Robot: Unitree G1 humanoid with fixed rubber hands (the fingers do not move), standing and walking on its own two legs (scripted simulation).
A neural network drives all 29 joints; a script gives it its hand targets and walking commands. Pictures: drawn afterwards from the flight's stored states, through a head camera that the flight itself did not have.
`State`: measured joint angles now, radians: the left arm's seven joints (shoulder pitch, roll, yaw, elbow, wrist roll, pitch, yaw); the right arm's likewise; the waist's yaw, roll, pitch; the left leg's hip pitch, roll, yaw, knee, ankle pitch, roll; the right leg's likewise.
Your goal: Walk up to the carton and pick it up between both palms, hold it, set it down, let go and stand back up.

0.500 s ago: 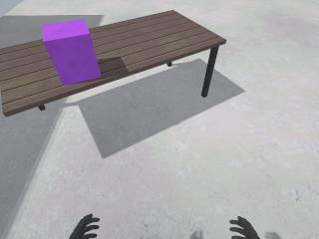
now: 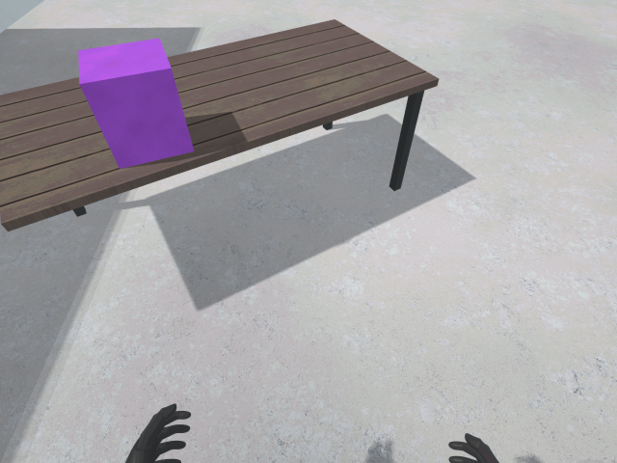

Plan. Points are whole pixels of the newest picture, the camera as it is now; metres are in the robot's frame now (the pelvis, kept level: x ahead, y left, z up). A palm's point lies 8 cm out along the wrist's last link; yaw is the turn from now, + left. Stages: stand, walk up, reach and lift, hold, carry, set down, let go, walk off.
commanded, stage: stand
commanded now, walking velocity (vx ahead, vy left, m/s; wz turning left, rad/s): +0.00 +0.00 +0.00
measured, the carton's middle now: (139, 103) +1.01 +0.51 -0.07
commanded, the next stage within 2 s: walk up in 0.30 s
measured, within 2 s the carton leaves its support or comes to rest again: neither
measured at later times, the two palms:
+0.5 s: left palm out of the picture +0.14 +0.23 -0.09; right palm out of the picture +0.12 -0.24 -0.10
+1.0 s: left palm out of the picture +0.08 +0.42 -0.16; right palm (358, 380) +0.28 -0.06 -0.12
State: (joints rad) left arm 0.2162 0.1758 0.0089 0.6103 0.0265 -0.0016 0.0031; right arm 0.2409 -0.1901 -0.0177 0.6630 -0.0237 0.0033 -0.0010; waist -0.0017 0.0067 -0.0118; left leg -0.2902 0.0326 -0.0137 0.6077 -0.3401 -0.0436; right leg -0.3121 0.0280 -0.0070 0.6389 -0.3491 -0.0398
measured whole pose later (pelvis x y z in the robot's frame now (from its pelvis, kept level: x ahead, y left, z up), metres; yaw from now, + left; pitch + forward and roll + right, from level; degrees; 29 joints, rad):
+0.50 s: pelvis +0.02 +0.00 +0.00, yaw +0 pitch +0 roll +0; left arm 0.26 0.17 0.01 0.64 0.02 0.00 0.03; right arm 0.25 -0.19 -0.03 0.71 -0.02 0.02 -0.03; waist 0.00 0.00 -0.01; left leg -0.23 0.04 -0.01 0.60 -0.37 -0.04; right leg -0.25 0.03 -0.01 0.62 -0.37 -0.04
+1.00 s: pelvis +0.13 +0.15 -0.03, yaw +17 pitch -2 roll -1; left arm 0.40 0.32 0.02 0.74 0.07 -0.03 -0.01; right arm 0.30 -0.22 -0.03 0.71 -0.03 -0.02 0.04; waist 0.00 -0.05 0.08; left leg -0.55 -0.01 -0.01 0.85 -0.27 0.03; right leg -0.12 -0.15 -0.04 1.01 -0.60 -0.01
